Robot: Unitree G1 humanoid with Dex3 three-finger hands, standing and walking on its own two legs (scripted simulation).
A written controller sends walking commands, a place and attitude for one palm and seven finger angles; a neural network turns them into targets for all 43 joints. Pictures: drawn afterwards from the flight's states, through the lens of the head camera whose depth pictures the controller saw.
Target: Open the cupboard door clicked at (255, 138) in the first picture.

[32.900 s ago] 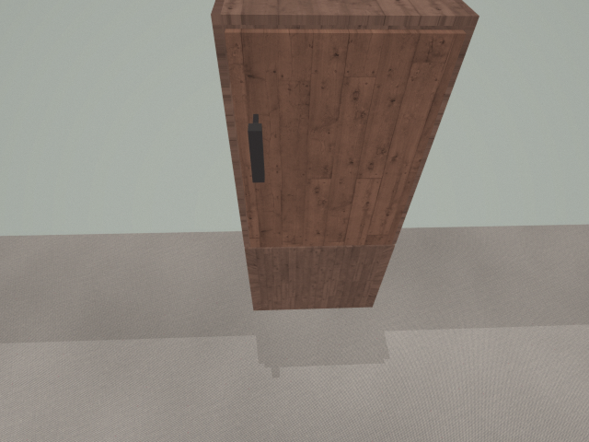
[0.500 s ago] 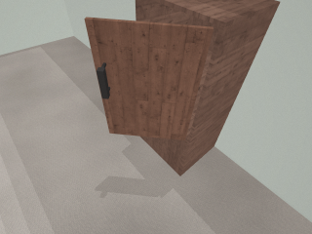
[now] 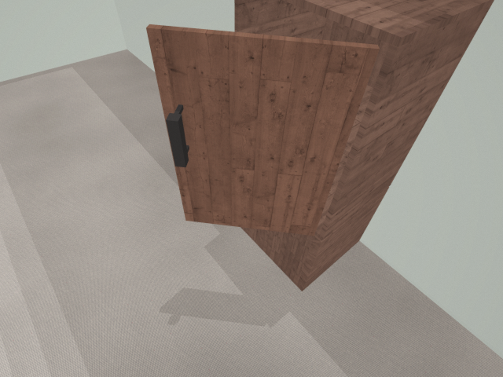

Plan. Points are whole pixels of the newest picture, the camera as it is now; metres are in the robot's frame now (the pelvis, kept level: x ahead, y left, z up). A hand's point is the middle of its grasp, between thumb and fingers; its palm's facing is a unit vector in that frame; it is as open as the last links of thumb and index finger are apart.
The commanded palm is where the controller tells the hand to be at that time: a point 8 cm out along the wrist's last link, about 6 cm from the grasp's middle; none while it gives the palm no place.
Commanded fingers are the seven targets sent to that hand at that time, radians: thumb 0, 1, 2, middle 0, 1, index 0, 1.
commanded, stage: come to a stop and stand still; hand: left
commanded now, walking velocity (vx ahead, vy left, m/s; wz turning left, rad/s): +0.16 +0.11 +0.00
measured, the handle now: (180, 135) +0.59 +0.21 +0.04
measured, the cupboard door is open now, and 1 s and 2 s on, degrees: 44 44 44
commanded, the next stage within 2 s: look again from close up in 1.36 s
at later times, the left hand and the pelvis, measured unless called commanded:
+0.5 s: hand out of the picture +0.11 +0.22 -0.17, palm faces -0.01 -0.97 -0.22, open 7.3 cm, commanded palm none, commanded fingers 0.00 0.90 0.90 -0.20 -0.30 -0.20 -0.30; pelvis +0.05 +0.03 +0.00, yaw -2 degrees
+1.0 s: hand out of the picture +0.04 +0.18 -0.16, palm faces +0.00 -0.98 -0.18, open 7.3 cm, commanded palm none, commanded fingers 0.00 0.90 0.90 -0.20 -0.30 -0.20 -0.30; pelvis +0.04 +0.02 +0.01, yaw -2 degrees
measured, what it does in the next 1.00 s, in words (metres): steps on the spot: left foot, then right foot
